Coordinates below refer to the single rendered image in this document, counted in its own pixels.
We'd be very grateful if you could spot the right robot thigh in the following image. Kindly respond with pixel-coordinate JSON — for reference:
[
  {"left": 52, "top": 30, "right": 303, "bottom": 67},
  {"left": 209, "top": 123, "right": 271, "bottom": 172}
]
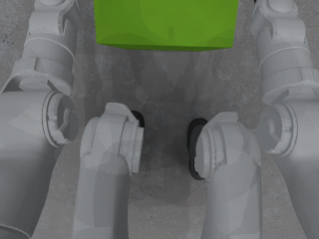
[{"left": 196, "top": 122, "right": 262, "bottom": 239}]

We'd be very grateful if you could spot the robot left upper arm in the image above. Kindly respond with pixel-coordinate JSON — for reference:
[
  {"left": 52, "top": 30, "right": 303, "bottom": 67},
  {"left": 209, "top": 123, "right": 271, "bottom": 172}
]
[{"left": 0, "top": 90, "right": 80, "bottom": 239}]

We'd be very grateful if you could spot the carton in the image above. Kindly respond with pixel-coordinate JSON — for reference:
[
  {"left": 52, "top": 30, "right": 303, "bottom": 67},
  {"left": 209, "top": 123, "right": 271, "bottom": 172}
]
[{"left": 94, "top": 0, "right": 239, "bottom": 52}]

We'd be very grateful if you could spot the right robot shin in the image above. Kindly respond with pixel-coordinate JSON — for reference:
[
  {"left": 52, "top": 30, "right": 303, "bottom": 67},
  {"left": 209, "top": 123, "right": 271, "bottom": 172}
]
[{"left": 194, "top": 112, "right": 263, "bottom": 178}]

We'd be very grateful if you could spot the robot right upper arm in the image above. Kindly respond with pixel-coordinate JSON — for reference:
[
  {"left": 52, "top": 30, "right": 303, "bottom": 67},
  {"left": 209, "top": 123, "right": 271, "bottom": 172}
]
[{"left": 255, "top": 101, "right": 319, "bottom": 239}]

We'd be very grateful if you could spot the robot left forearm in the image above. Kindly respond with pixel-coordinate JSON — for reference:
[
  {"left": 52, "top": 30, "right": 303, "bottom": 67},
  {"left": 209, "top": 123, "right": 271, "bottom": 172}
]
[{"left": 0, "top": 0, "right": 83, "bottom": 96}]

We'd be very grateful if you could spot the robot right forearm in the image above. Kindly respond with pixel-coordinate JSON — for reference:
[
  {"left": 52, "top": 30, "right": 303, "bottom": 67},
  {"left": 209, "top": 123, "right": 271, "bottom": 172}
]
[{"left": 248, "top": 0, "right": 319, "bottom": 105}]

